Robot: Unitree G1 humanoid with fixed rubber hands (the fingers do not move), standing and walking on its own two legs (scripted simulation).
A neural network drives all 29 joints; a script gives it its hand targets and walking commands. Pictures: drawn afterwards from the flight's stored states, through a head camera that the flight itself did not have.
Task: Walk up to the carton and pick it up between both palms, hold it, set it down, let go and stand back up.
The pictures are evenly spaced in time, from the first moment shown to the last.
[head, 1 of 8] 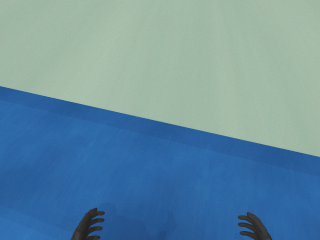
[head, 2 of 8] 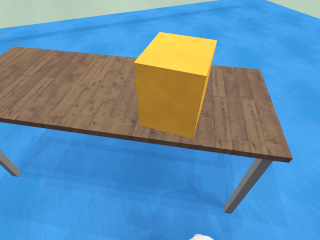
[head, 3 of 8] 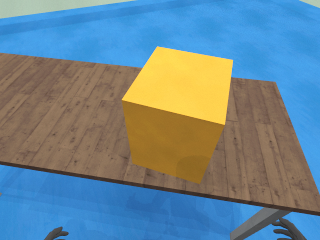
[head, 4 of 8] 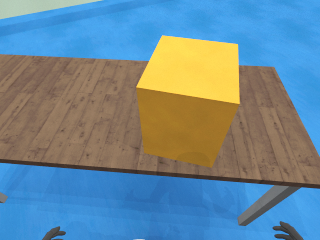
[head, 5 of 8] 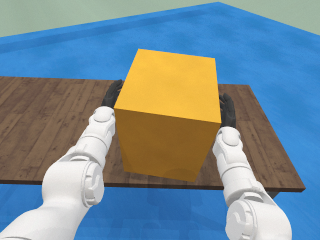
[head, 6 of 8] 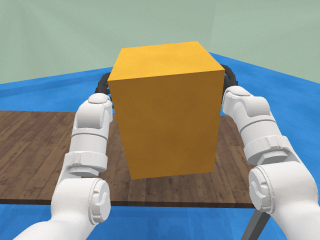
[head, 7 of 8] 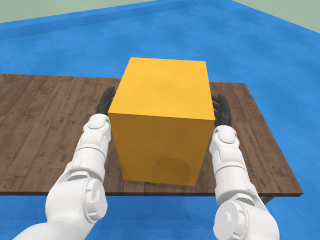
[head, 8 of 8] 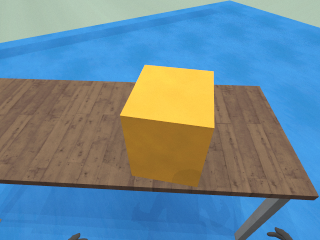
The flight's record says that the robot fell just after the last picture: no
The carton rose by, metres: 0.22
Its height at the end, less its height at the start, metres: +0.00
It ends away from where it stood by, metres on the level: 0.03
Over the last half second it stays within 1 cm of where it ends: yes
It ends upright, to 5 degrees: yes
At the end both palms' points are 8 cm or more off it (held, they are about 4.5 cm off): yes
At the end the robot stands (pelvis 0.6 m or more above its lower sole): yes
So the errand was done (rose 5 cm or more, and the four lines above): yes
